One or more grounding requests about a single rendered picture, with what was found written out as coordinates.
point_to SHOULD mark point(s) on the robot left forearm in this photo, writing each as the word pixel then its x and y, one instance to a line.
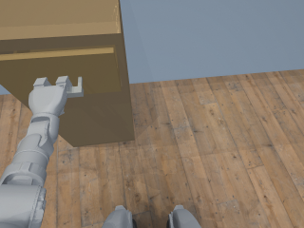
pixel 30 161

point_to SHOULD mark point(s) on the cabinet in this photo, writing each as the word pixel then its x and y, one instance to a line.
pixel 96 118

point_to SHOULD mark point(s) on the robot right thigh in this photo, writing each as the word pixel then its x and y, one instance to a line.
pixel 182 218

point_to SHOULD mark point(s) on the robot thigh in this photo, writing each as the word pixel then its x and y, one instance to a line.
pixel 182 218
pixel 119 219

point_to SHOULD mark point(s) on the robot left hand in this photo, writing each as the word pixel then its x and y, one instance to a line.
pixel 47 98

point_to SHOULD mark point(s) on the left robot upper arm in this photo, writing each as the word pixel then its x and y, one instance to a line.
pixel 22 205

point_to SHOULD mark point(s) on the drawer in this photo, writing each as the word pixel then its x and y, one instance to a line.
pixel 97 65

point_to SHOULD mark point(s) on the handle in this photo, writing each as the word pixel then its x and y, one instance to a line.
pixel 76 91

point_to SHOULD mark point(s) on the robot left thigh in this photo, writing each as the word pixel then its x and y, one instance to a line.
pixel 119 219

